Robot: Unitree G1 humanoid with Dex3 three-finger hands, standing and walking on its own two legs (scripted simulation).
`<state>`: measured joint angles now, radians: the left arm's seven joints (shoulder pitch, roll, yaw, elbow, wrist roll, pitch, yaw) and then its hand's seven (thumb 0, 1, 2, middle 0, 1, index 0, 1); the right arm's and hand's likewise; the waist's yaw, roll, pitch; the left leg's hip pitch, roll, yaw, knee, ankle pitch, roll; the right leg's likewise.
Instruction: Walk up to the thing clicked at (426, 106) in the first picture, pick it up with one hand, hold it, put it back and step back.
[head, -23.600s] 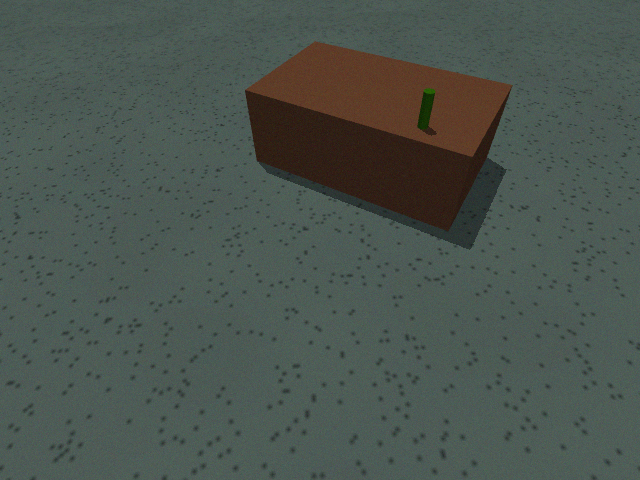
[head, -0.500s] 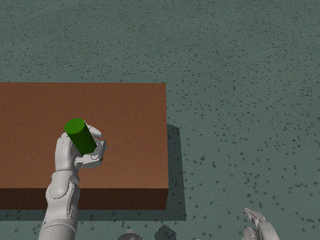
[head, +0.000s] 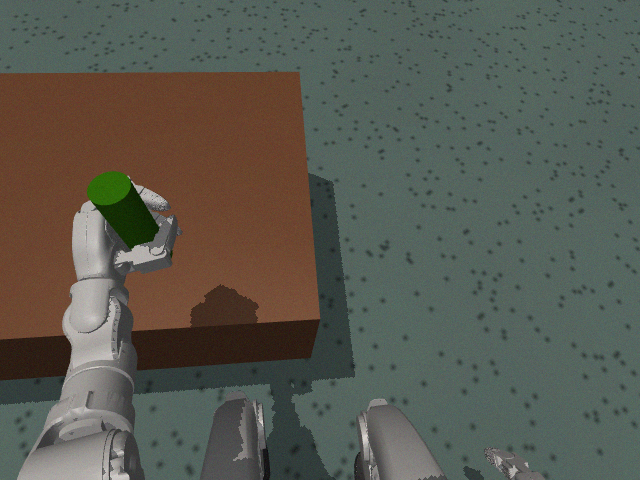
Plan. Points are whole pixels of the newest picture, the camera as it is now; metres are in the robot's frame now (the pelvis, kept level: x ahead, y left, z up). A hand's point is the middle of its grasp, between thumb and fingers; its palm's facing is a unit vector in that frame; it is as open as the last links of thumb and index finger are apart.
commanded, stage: crouch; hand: left
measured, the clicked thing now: (136, 226) +0.42 +0.21 +0.02
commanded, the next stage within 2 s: lower in 0.58 s
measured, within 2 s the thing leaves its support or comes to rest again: neither
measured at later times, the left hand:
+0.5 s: hand (166, 231) +0.45 +0.20 -0.05, palm faces +0.10 -0.99 +0.00, open 5.3 cm
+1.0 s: hand (178, 246) +0.46 +0.20 -0.11, palm faces +0.08 -1.00 -0.02, open 5.3 cm
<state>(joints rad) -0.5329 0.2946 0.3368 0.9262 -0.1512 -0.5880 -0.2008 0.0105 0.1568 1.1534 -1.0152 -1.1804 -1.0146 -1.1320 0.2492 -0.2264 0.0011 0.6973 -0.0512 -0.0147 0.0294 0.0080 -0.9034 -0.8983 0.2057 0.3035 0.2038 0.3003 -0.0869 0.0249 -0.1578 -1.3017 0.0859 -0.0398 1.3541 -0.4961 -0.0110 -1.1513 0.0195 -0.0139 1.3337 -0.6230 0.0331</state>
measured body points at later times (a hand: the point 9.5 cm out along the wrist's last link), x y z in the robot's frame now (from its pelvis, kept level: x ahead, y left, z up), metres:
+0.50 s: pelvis -0.02 -0.01 -0.06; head +0.15 +0.03 +0.36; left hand +0.44 +0.25 -0.05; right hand +0.07 -0.27 -0.18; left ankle +0.06 +0.13 -0.60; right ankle +0.00 -0.14 -0.60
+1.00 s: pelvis -0.03 -0.01 -0.11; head +0.16 +0.03 +0.30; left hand +0.45 +0.25 -0.11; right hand +0.05 -0.27 -0.23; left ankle +0.06 +0.13 -0.60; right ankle +0.00 -0.14 -0.60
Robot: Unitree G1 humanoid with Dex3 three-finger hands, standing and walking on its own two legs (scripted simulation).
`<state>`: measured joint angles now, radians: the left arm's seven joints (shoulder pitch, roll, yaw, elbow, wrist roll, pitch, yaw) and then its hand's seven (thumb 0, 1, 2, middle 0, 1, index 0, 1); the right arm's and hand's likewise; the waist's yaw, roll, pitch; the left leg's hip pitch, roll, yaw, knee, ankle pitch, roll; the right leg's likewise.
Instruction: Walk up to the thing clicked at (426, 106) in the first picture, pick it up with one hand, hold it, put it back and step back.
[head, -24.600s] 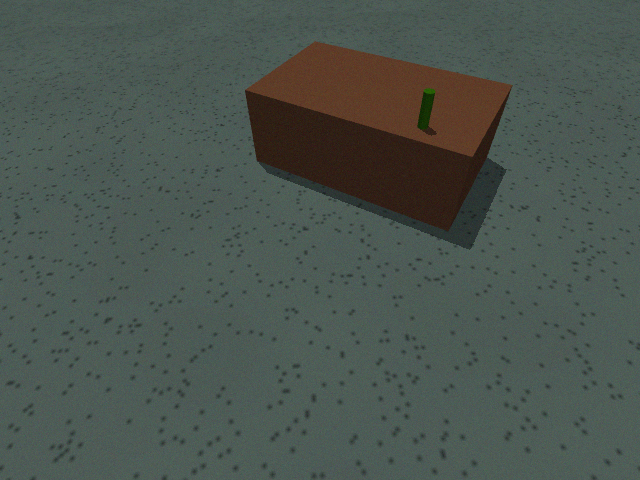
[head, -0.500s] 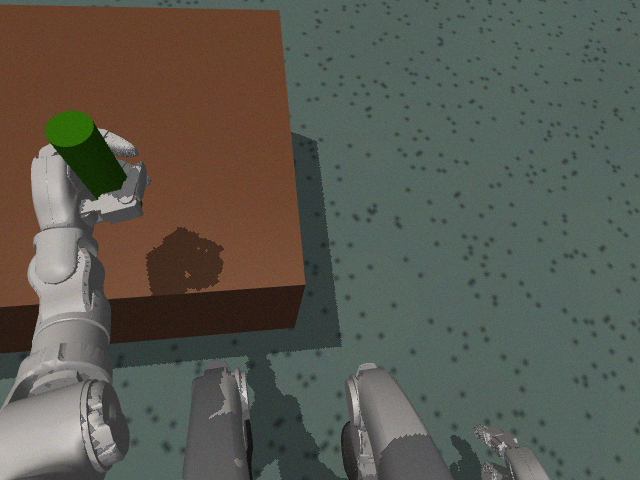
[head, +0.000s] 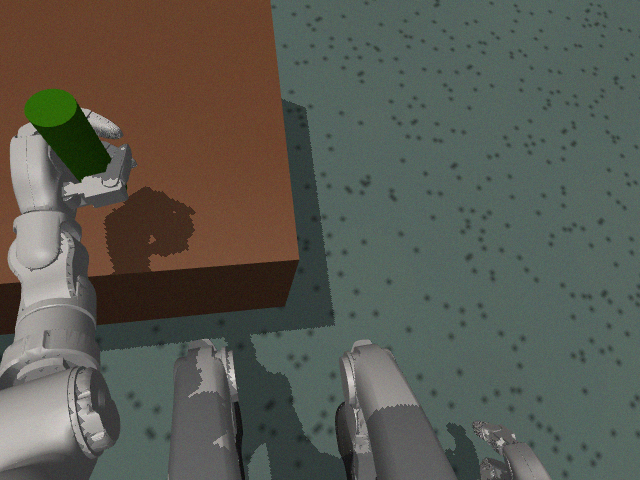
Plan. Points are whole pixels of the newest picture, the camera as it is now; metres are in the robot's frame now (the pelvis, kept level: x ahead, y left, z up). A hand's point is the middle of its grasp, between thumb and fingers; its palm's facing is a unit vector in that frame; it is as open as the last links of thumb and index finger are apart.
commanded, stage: lower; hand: left
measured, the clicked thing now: (84, 155) +0.48 +0.25 +0.01
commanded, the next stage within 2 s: loosen in 0.64 s
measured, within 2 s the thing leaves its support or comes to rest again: rests again in 1.04 s
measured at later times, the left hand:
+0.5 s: hand (122, 182) +0.48 +0.23 -0.05, palm faces +0.14 -0.99 -0.04, open 5.3 cm
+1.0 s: hand (125, 181) +0.49 +0.23 -0.06, palm faces +0.15 -0.99 +0.00, open 5.7 cm
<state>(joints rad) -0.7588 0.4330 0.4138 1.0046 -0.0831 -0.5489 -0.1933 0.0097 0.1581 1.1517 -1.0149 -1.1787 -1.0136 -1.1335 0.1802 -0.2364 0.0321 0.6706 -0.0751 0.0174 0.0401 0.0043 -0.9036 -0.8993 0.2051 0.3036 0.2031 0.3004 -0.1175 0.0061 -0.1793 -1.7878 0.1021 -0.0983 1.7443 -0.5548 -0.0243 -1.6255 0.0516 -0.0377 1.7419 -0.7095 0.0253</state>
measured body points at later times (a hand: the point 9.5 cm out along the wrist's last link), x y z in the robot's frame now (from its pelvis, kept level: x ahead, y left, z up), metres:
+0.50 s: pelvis -0.01 +0.00 -0.05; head +0.18 +0.05 +0.35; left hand +0.47 +0.28 -0.05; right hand +0.08 -0.26 -0.17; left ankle +0.09 +0.14 -0.49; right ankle +0.04 -0.13 -0.49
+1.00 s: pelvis -0.01 -0.01 -0.07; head +0.19 +0.04 +0.33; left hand +0.47 +0.28 -0.06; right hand +0.08 -0.27 -0.19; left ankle +0.09 +0.14 -0.49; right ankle +0.04 -0.13 -0.49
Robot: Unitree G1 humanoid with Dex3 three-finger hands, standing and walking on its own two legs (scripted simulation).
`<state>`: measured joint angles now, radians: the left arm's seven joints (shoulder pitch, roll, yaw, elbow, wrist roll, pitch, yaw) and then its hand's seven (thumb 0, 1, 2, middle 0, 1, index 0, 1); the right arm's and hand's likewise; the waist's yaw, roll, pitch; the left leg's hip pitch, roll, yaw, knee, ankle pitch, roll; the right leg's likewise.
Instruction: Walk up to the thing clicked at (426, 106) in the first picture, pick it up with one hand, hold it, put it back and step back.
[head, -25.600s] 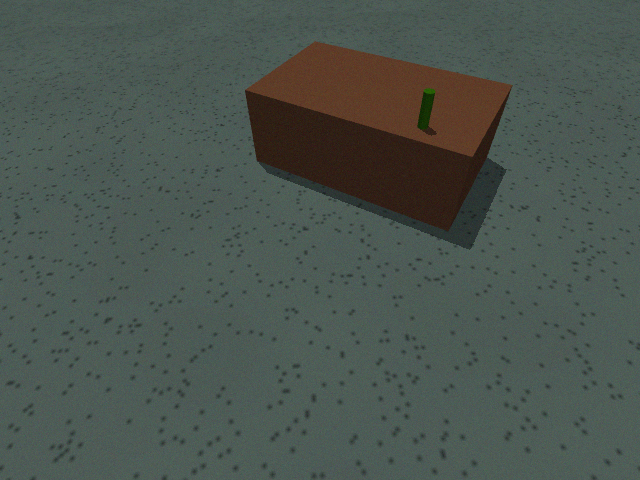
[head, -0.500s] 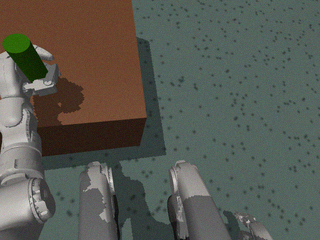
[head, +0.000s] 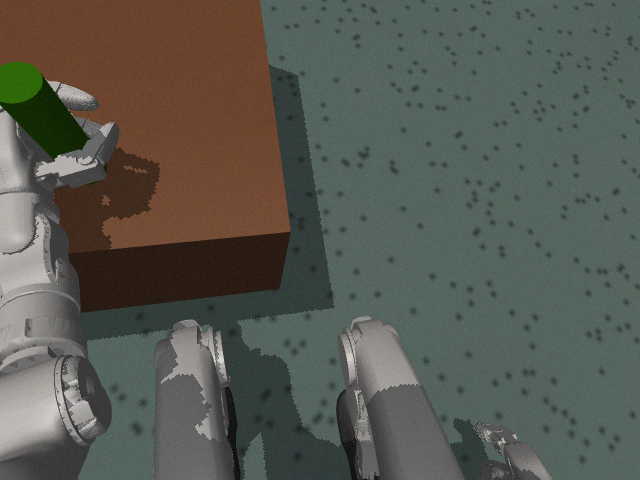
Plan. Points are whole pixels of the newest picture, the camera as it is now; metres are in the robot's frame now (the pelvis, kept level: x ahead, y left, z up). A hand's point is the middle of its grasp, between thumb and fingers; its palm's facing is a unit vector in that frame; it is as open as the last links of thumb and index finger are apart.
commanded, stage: open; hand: left
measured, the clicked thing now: (58, 133) +0.49 +0.27 +0.02
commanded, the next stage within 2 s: withdraw in 0.24 s
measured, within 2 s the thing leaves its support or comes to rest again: rests again in 0.04 s
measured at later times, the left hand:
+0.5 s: hand (69, 140) +0.49 +0.26 +0.01, palm faces +0.20 -0.98 -0.01, open 14.2 cm
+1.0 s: hand out of the picture +0.47 +0.33 +0.15, palm faces +0.27 -0.93 -0.24, open 17.0 cm
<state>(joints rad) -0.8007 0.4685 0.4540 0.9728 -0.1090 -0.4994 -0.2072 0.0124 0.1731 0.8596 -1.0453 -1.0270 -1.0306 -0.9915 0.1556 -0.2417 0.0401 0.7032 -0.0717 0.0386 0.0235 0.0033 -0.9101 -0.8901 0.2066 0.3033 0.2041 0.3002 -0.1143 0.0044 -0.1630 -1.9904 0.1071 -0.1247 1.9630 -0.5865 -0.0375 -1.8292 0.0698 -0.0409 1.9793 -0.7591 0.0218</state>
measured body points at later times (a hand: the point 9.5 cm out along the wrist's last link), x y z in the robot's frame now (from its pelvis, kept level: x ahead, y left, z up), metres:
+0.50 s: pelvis +0.00 +0.00 +0.00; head +0.20 +0.05 +0.40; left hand +0.47 +0.31 +0.02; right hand +0.11 -0.26 -0.13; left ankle +0.10 +0.15 -0.43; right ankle +0.06 -0.13 -0.43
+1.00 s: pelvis +0.03 +0.01 +0.15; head +0.18 +0.06 +0.57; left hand +0.45 +0.38 +0.17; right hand +0.12 -0.26 +0.04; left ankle +0.09 +0.15 -0.43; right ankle +0.06 -0.13 -0.43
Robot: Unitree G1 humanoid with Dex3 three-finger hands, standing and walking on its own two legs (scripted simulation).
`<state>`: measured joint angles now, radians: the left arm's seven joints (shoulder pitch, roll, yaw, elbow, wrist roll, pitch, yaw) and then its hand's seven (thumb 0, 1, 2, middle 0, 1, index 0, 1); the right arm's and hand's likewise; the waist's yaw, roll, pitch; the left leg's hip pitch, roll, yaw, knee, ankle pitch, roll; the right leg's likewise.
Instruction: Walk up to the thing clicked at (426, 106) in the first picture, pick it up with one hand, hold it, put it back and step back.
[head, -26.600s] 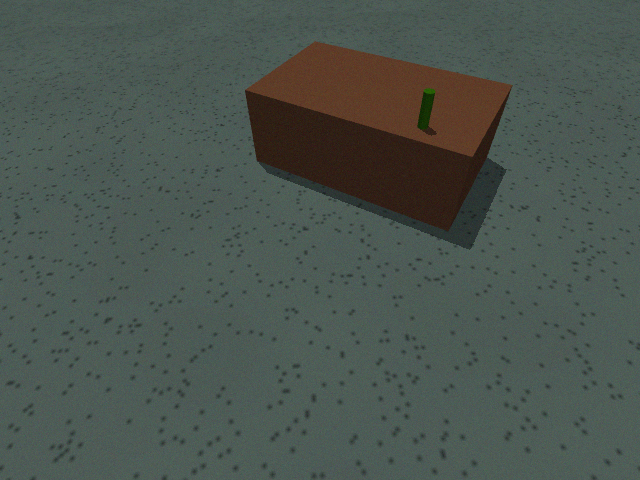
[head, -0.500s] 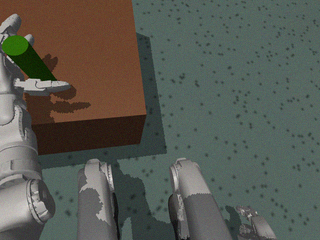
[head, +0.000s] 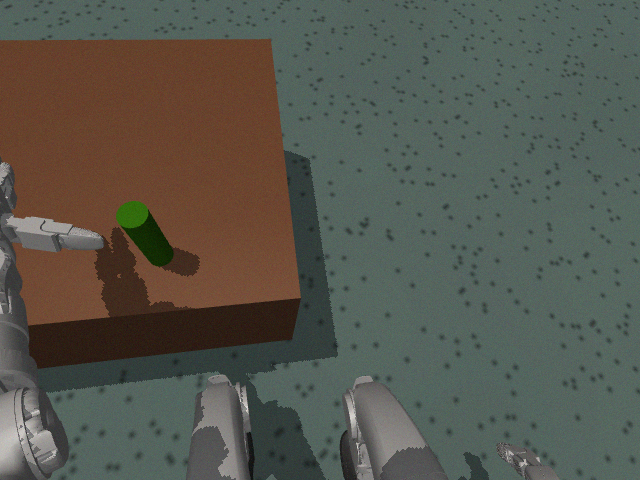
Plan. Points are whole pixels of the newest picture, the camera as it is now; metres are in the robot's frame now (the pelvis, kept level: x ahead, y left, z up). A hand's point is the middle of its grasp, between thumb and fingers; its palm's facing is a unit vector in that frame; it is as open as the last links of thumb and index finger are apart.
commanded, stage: home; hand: left
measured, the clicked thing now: (148, 236) +0.48 +0.23 -0.14
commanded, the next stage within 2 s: none
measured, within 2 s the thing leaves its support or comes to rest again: neither
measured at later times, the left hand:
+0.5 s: hand (23, 316) +0.32 +0.28 +0.03, palm faces +0.23 -0.92 -0.33, open 17.6 cm
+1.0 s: hand (96, 457) +0.19 +0.19 +0.06, palm faces +0.22 -0.94 -0.26, open 17.5 cm
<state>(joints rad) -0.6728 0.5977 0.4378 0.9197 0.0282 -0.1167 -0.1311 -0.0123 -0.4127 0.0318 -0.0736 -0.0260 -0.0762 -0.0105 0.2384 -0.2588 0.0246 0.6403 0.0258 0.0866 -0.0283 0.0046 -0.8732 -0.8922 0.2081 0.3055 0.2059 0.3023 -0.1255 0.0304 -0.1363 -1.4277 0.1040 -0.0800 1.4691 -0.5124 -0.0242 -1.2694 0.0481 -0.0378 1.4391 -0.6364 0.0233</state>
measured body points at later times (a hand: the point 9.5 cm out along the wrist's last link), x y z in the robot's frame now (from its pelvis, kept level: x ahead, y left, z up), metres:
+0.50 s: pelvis +0.04 +0.02 +0.12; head +0.10 +0.05 +0.56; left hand +0.30 +0.33 +0.06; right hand +0.14 -0.23 +0.01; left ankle +0.07 +0.13 -0.57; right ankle +0.02 -0.14 -0.57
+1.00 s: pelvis +0.04 -0.01 +0.13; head +0.06 +0.00 +0.58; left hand +0.18 +0.24 +0.08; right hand +0.25 -0.22 +0.05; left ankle +0.07 +0.13 -0.57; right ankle +0.02 -0.14 -0.57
